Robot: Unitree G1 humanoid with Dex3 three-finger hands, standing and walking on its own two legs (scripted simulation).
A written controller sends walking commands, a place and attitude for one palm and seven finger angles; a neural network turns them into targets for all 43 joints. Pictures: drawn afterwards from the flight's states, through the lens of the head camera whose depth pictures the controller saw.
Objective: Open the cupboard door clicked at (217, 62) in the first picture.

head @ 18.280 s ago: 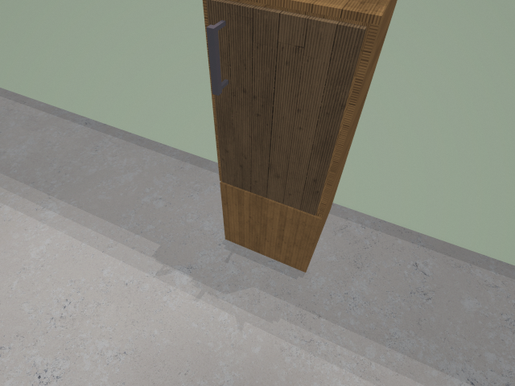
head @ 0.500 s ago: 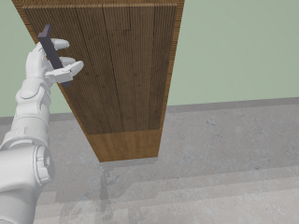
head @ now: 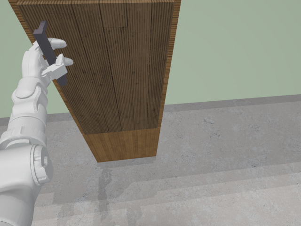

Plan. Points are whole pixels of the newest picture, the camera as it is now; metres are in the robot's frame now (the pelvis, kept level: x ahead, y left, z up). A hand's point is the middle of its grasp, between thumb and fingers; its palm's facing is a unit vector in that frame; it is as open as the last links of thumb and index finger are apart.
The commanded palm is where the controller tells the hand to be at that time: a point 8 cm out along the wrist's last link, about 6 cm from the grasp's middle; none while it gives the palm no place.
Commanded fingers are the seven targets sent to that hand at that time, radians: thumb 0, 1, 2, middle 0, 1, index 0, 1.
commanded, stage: pull the door open along its arc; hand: left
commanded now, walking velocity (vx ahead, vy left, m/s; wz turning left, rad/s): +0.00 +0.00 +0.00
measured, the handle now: (54, 56) +0.53 +0.23 +0.15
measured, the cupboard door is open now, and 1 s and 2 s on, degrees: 0 46 44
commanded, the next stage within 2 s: open thumb and fingers to let go in 0.96 s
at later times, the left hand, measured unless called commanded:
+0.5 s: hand (85, 109) +0.35 +0.13 +0.15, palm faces +0.37 -0.92 +0.10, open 5.6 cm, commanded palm +0.28 +0.16 +0.15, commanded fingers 0.00 0.90 0.90 -0.40 -1.35 -0.40 -1.35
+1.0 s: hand (122, 134) +0.28 +0.05 +0.15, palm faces +0.43 -0.90 -0.01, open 5.6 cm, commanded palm +0.24 +0.09 +0.15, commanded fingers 0.00 0.90 0.90 -0.40 -1.35 -0.40 -1.35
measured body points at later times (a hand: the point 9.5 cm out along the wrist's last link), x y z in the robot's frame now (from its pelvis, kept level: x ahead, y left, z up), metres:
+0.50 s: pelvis +0.02 +0.00 +0.01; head +0.01 -0.02 +0.46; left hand +0.32 +0.18 +0.15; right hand +0.23 -0.21 -0.07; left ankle +0.02 +0.11 -0.72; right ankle -0.02 -0.11 -0.72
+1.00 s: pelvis +0.01 -0.04 +0.01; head -0.02 -0.08 +0.46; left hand +0.26 +0.10 +0.16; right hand +0.23 -0.23 -0.08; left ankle +0.02 +0.11 -0.71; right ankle -0.02 -0.11 -0.72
